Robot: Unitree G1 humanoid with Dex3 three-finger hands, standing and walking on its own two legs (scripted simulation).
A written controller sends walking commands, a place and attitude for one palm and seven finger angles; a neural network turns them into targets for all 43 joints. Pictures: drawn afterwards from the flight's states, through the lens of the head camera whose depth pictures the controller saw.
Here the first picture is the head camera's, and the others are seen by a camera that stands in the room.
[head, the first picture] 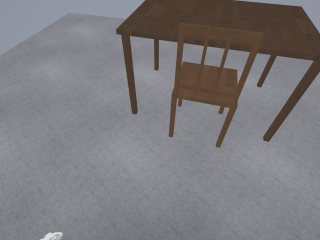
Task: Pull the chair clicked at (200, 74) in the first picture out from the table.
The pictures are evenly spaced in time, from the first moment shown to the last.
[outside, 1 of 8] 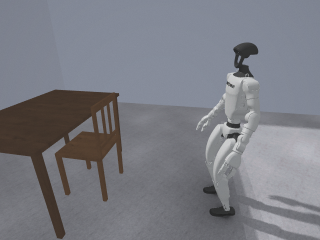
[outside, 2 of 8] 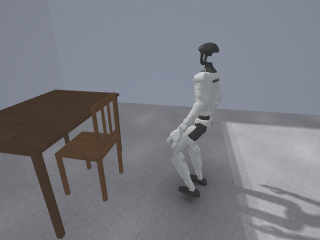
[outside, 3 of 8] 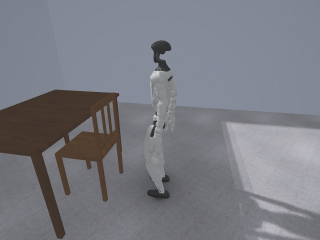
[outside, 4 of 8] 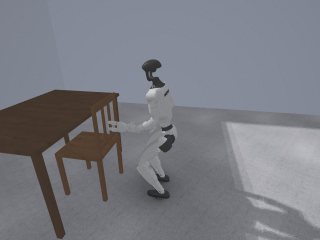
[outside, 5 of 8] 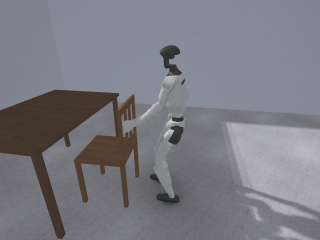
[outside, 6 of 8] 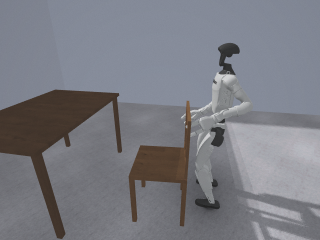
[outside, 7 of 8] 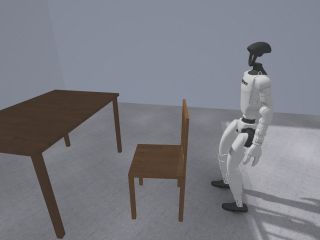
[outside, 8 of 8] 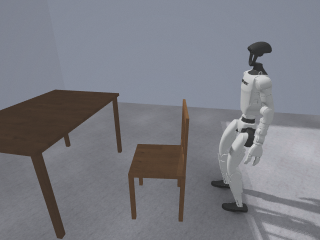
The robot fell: no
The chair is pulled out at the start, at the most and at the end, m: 0.00 0.67 0.65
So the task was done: yes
